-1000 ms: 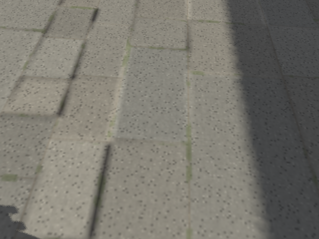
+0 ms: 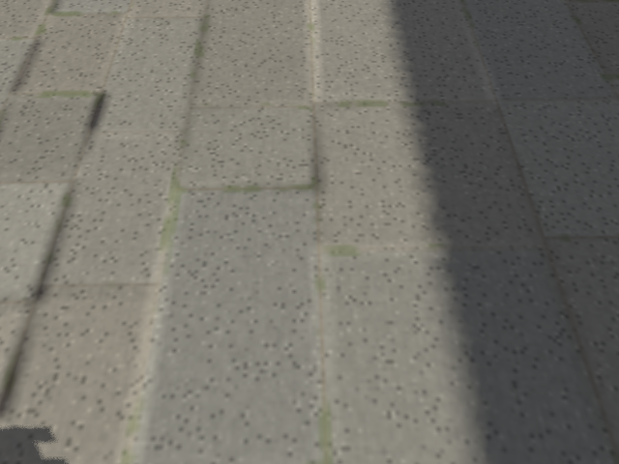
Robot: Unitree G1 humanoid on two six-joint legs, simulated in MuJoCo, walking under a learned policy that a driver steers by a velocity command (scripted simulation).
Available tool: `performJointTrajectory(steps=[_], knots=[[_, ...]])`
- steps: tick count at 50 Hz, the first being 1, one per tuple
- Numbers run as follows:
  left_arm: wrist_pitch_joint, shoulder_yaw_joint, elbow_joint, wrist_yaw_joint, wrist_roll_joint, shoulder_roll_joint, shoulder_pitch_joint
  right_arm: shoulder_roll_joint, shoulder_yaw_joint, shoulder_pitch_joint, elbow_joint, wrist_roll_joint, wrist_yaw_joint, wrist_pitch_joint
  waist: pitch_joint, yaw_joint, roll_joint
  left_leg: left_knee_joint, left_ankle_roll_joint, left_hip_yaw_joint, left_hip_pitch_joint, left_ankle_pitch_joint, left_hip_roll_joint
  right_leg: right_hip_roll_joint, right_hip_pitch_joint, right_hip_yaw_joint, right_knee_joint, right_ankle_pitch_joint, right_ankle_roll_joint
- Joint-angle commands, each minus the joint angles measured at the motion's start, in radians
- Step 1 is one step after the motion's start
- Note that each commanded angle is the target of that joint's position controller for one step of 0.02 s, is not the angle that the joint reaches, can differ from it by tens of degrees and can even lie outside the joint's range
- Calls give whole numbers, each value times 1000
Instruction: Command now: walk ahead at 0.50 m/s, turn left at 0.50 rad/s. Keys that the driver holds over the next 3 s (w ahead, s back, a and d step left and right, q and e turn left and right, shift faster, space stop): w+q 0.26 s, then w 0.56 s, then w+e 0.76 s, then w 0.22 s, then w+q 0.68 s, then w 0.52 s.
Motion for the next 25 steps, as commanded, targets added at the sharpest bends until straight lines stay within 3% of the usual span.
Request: performJointTrajectory(steps=[1, 2, 3, 4, 6, 8, 12, 16, 18, 20, 21, 22, 23, 24, 25], knots=[[-52, 21, -160, -16, -7, 135, -102, -177, -58, 203, 22, 23, -18, 10, -92, -64, -14, -341, 228, -600, 476, 112, 378, -57, -564, 168, 281, 95, 2], [-45, 23, -152, -15, -1, 132, -95, -140, -47, 162, 18, 21, -21, 6, -32, -20, -51, -360, 181, -514, 367, 195, 324, -83, -511, 162, 199, 110, 14], [-24, 20, -155, -15, 17, 125, -79, -117, -38, 138, 16, 25, -26, 0, -23, 10, -39, -375, 158, -448, 292, 258, 277, -97, -451, 160, 144, 114, 34], [-3, 17, -153, -20, 27, 114, -61, -119, -34, 133, 13, 27, -27, -9, -35, 24, -17, -383, 147, -404, 257, 293, 248, -104, -412, 155, 101, 117, 50], [22, 14, -168, -25, 31, 100, -72, -152, -42, 159, 18, 28, -24, -26, -42, 30, 8, -390, 143, -361, 223, 369, 212, -104, -404, 127, 27, 142, 76], [29, 12, -200, -29, 29, 99, -145, -172, -47, 189, 19, 27, -23, -29, -27, 10, 28, -406, 126, -352, 215, 357, 190, -108, -440, 110, -69, 214, 96], [30, 8, -256, -32, 21, 101, -304, -173, -50, 265, 22, 27, -23, -21, -18, -59, 65, -385, 80, -373, 299, 346, 169, -90, -504, 108, -271, 361, 107], [16, -2, -291, -40, 14, 100, -400, -168, -47, 320, 28, 17, -31, -20, -22, -104, 75, -343, 65, -386, 410, 425, 192, -59, -505, 97, -421, 418, 83], [7, -4, -303, -42, 13, 107, -413, -169, -44, 326, 30, 11, -38, -24, -19, -103, 82, -321, 51, -402, 443, 473, 220, -46, -457, 99, -486, 408, 54], [-2, 6, -283, -39, 12, 134, -329, -185, -44, 284, 24, 8, -44, -31, -29, -52, 92, -278, 18, -408, 433, 561, 242, -23, -317, 103, -551, 353, 15], [-7, 17, -256, -32, 11, 157, -244, -197, -45, 264, 22, 7, -43, -35, -59, -13, 92, -199, 2, -396, 430, 684, 233, 5, -209, 93, -570, 302, -6], [-16, 28, -212, -22, 12, 176, -107, -198, -43, 249, 24, 8, -38, -37, -124, 56, 54, -33, -17, -352, 412, 728, 187, 19, -48, 82, -634, 316, -29], [-26, 43, -191, -7, 28, 227, 39, -158, -30, 253, 9, 13, -31, -43, -234, 115, -10, 205, -36, -311, 287, 533, 135, -126, 173, 230, -652, 222, -73], [-21, 70, -184, -2, 46, 336, 115, -64, -11, 377, -8, 43, -27, -45, -350, 72, -227, 540, -82, -207, -6, -52, -26, -393, 428, 680, -711, 140, -196], [-3, 71, -167, -13, 14, 297, 76, -127, -17, 396, 11, 16, -30, -40, -328, 46, -217, 648, -74, -222, -147, -312, -30, -427, 380, 911, -824, 34, -242]])
Next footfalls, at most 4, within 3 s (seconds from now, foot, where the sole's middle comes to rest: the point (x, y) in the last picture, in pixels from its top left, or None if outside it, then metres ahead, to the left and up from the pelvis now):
0.46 right None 0.44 -0.08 -0.75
0.96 left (244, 377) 0.65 0.18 -0.75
1.50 right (322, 272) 0.93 0.00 -0.75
2.08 left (288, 175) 1.28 0.10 -0.75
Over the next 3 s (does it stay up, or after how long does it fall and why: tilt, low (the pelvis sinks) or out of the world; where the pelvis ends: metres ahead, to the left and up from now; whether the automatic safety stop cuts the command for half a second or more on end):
stays up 1.60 0.04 0.03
